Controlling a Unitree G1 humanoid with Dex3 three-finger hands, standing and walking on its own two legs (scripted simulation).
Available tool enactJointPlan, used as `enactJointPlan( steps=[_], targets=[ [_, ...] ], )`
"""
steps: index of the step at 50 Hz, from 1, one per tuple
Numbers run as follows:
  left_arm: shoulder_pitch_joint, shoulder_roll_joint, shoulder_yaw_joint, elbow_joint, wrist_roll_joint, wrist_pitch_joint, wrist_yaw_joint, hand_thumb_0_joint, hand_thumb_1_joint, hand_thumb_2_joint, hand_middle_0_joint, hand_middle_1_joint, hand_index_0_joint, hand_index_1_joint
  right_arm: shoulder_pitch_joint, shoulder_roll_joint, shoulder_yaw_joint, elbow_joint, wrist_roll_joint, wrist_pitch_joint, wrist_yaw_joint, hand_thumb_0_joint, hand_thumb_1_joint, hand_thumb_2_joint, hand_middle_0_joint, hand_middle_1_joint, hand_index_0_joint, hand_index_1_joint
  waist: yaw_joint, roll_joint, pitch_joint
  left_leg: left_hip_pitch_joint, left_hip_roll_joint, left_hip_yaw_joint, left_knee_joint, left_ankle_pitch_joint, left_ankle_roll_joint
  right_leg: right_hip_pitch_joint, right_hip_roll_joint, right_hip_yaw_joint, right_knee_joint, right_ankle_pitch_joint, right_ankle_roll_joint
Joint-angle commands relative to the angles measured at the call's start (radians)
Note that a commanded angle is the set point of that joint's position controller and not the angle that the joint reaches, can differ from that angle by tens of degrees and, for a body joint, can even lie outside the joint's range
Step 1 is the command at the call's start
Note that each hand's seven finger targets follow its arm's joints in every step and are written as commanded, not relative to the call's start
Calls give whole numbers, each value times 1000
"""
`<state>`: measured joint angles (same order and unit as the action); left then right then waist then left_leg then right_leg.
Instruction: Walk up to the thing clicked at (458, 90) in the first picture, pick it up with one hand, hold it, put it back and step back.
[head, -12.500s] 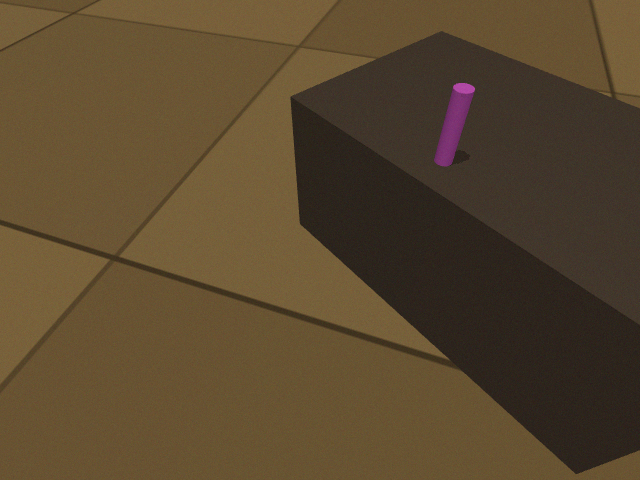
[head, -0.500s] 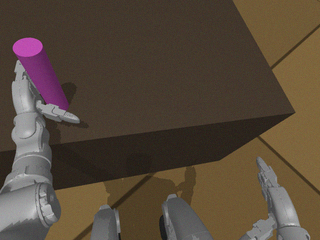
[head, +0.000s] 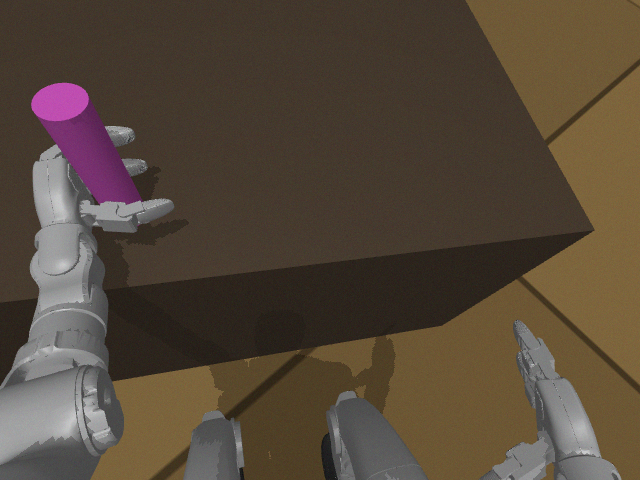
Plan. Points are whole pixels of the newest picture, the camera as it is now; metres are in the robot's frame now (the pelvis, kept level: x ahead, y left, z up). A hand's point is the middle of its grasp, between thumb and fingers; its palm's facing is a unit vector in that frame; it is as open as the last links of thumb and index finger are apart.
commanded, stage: close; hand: left
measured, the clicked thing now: (101, 169) +0.49 +0.20 +0.04
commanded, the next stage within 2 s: settle in 0.12 s
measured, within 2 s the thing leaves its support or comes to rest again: leaves its support in 0.50 s
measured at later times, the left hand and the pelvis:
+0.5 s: hand (113, 182) +0.48 +0.19 +0.03, palm faces +0.13 -0.99 +0.01, open 6.5 cm; pelvis +0.00 +0.00 +0.00, yaw +0 degrees
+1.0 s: hand (96, 151) +0.49 +0.19 +0.08, palm faces +0.13 -0.99 +0.01, open 6.5 cm; pelvis +0.01 +0.00 +0.02, yaw +0 degrees
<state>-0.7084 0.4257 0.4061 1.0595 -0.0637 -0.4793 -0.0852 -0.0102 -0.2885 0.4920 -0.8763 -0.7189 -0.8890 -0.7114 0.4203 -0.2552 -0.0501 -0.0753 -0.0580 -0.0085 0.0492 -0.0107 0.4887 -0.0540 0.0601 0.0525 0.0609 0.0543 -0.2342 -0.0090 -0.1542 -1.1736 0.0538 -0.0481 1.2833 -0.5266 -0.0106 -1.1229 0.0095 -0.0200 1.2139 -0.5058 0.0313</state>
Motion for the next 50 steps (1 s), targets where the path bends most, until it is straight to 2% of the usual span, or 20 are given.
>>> enactJointPlan(
  steps=[1,2,4,6,8,11,12,14,15,18,23,28,32,38,41,42,43,44,47,50],
  targets=[
    [-381,211,24,-187,-5,-79,12,0,-24,776,-1165,-1022,-1177,-1016,15,-163,-117,-169,2,-52,-20,0,508,-49,49,49,48,49,0,169,-458,371,-22,-4,-177,265,12,190,27,-20,-131,248,-51],
    [-396,244,38,-231,-2,-87,18,0,6,818,-1202,-1066,-1213,-1060,25,-168,-122,-178,4,-52,-21,0,511,-48,49,49,48,49,8,171,-460,364,-26,1,-181,243,14,208,25,-16,-138,240,-49],
    [-381,232,40,-222,-1,-88,20,0,99,877,-1269,-1136,-1284,-1125,23,-161,-118,-187,3,-51,-19,0,511,-47,49,49,48,49,5,163,-462,357,-29,6,-176,248,16,217,25,-13,-139,253,-47],
    [-358,173,9,-199,-8,-89,10,0,154,947,-1323,-1200,-1337,-1192,28,-147,-108,-194,5,-53,-20,0,511,-48,49,49,48,49,-6,140,-465,349,-31,10,-171,239,21,227,23,-7,-143,257,-42],
    [-362,206,25,-196,-3,-89,9,0,234,1081,-1372,-1290,-1379,-1290,33,-155,-114,-176,5,-55,-20,0,513,-51,48,49,48,49,2,152,-460,337,-34,14,-167,233,20,220,21,-2,-141,253,-44],
    [-344,210,34,-153,-7,-92,0,0,305,1197,-1439,-1391,-1447,-1392,26,-137,-80,-200,7,-59,-16,0,516,-52,48,49,48,49,-2,148,-440,313,-33,10,-160,239,19,209,23,-7,-132,250,-46],
    [-333,200,32,-159,-6,-93,-1,0,385,1277,-1383,-1400,-1375,-1421,34,-141,-84,-205,6,-61,-14,0,521,-57,49,50,49,50,-1,149,-455,324,-33,10,-155,263,19,210,22,-7,-127,270,-48],
    [-356,222,28,-180,2,-95,-3,0,508,1343,-1385,-1418,-1379,-1438,52,-167,-107,-217,4,-59,-18,0,527,-56,49,50,49,50,-13,168,-459,351,-33,11,-162,237,17,195,23,-5,-138,247,-47],
    [-336,235,41,-185,4,-92,2,0,544,1363,-1396,-1434,-1392,-1450,47,-168,-102,-231,4,-57,-16,0,533,-54,49,50,49,50,2,166,-477,354,-33,7,-169,248,15,215,23,-10,-133,249,-50],
    [-358,231,37,-226,-8,-84,5,0,566,1388,-1418,-1461,-1414,-1479,55,-167,-115,-230,10,-55,-19,0,531,-55,49,49,49,49,6,166,-490,360,-36,16,-170,238,19,246,20,2,-149,257,-42],
    [-424,225,8,-337,-11,-68,4,0,427,1347,-1443,-1482,-1444,-1496,29,-148,-102,-233,14,-50,-25,0,523,-55,49,50,49,50,19,214,-544,440,-31,12,-188,300,9,258,22,-7,-149,290,-50],
    [-407,217,4,-304,-9,-34,9,0,387,1346,-1413,-1464,-1411,-1483,53,-136,-90,-186,12,-37,-29,0,524,-57,49,50,49,50,24,203,-500,455,-27,14,-201,340,11,268,20,-6,-168,323,-48],
    [-375,189,-6,-231,-7,-12,9,0,386,1335,-1419,-1463,-1420,-1478,29,-143,-99,-147,13,-36,-25,0,532,-53,49,50,49,50,27,192,-420,458,-18,2,-237,309,2,226,26,-22,-178,265,-55],
    [-408,185,-12,-266,-25,-1,-1,0,412,1369,-1438,-1495,-1443,-1508,33,-142,-102,-144,21,-38,-31,0,539,-51,49,50,49,50,29,149,-437,468,-23,10,-257,288,11,281,23,-17,-207,277,-47],
    [-447,183,-21,-294,-26,0,-4,0,410,1362,-1430,-1478,-1433,-1493,25,-142,-93,-140,18,-42,-29,0,539,-52,49,50,49,50,31,173,-466,504,-18,5,-257,344,5,278,24,-20,-202,303,-51],
    [-404,212,5,-242,-23,7,-3,0,402,1368,-1436,-1487,-1439,-1502,37,-145,-101,-114,19,-36,-30,0,531,-54,49,50,49,50,37,155,-462,503,-19,7,-252,355,8,288,23,-17,-206,312,-49],
    [-447,198,-15,-302,-27,1,-5,0,406,1375,-1433,-1492,-1438,-1506,23,-122,-79,-116,21,-38,-28,0,540,-51,49,50,49,50,45,176,-464,505,-20,7,-258,371,4,293,22,-20,-202,323,-52],
    [-419,194,-8,-258,-25,5,-5,0,405,1383,-1432,-1491,-1435,-1506,20,-137,-93,-101,18,-38,-29,0,538,-52,49,50,49,50,43,183,-473,521,-17,5,-255,393,2,285,22,-19,-200,329,-54],
    [-464,199,-17,-296,-28,4,-3,0,418,1407,-1441,-1507,-1443,-1524,14,-138,-93,-99,20,-38,-33,0,541,-52,49,50,49,50,36,178,-471,519,-18,7,-263,368,6,301,21,-15,-213,327,-50],
    [-432,231,10,-269,-25,11,0,0,408,1403,-1437,-1507,-1440,-1523,1,-143,-98,-95,23,-33,-34,0,540,-52,49,50,49,50,50,165,-451,499,-23,13,-275,333,9,321,17,-10,-229,307,-48]
  ],
)
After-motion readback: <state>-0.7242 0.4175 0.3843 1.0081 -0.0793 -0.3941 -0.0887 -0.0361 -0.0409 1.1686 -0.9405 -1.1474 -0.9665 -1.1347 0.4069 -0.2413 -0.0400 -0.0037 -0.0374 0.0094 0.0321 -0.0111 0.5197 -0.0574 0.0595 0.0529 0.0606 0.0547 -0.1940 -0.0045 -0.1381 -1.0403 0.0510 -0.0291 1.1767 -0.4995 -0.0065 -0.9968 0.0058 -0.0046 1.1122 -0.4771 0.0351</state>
